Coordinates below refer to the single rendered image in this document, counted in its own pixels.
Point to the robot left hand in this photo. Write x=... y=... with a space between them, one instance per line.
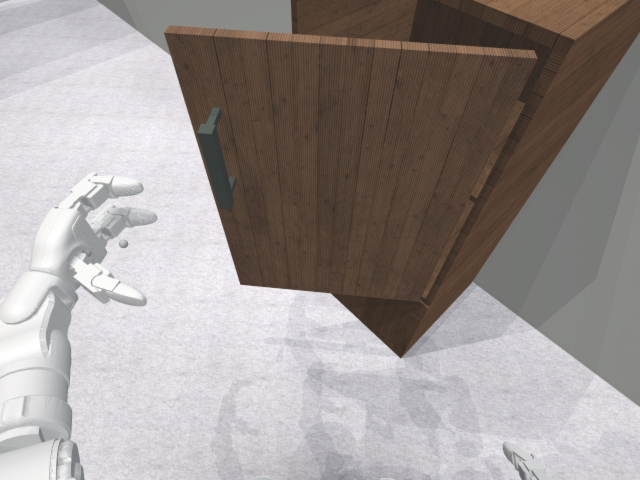
x=65 y=233

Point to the handle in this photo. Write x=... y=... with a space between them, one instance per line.
x=210 y=144

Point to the cupboard door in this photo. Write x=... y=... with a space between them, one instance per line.
x=354 y=158

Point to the robot right hand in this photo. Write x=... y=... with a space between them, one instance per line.
x=529 y=466

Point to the robot left upper arm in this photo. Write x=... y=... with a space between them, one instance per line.
x=50 y=460

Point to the left robot forearm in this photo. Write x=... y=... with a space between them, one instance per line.
x=35 y=360

